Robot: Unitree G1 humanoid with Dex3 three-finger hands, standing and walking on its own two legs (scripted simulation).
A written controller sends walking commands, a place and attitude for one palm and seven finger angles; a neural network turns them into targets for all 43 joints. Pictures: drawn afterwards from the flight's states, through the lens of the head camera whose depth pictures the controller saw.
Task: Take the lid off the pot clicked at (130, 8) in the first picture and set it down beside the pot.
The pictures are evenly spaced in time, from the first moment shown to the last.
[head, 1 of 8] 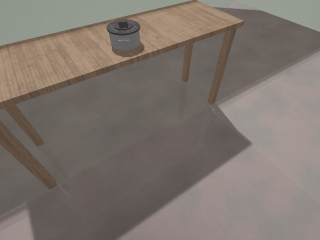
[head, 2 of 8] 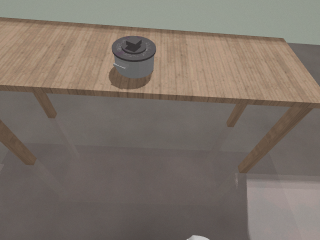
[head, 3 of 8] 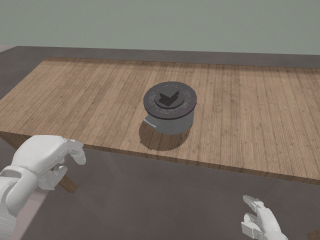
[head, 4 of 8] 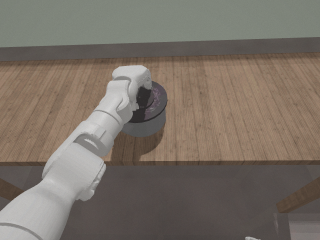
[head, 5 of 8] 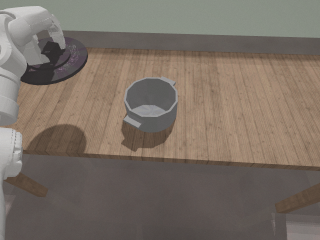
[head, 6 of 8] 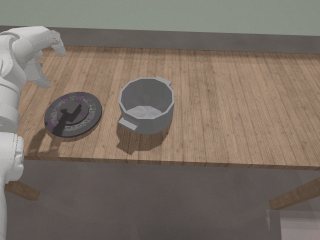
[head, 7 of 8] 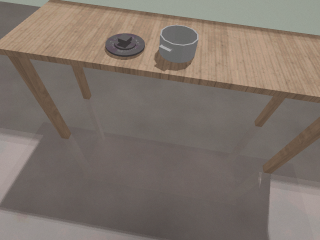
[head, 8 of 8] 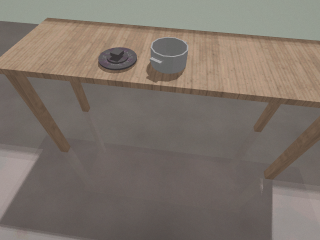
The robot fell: no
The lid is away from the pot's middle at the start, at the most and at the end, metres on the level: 0.00 0.24 0.23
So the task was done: yes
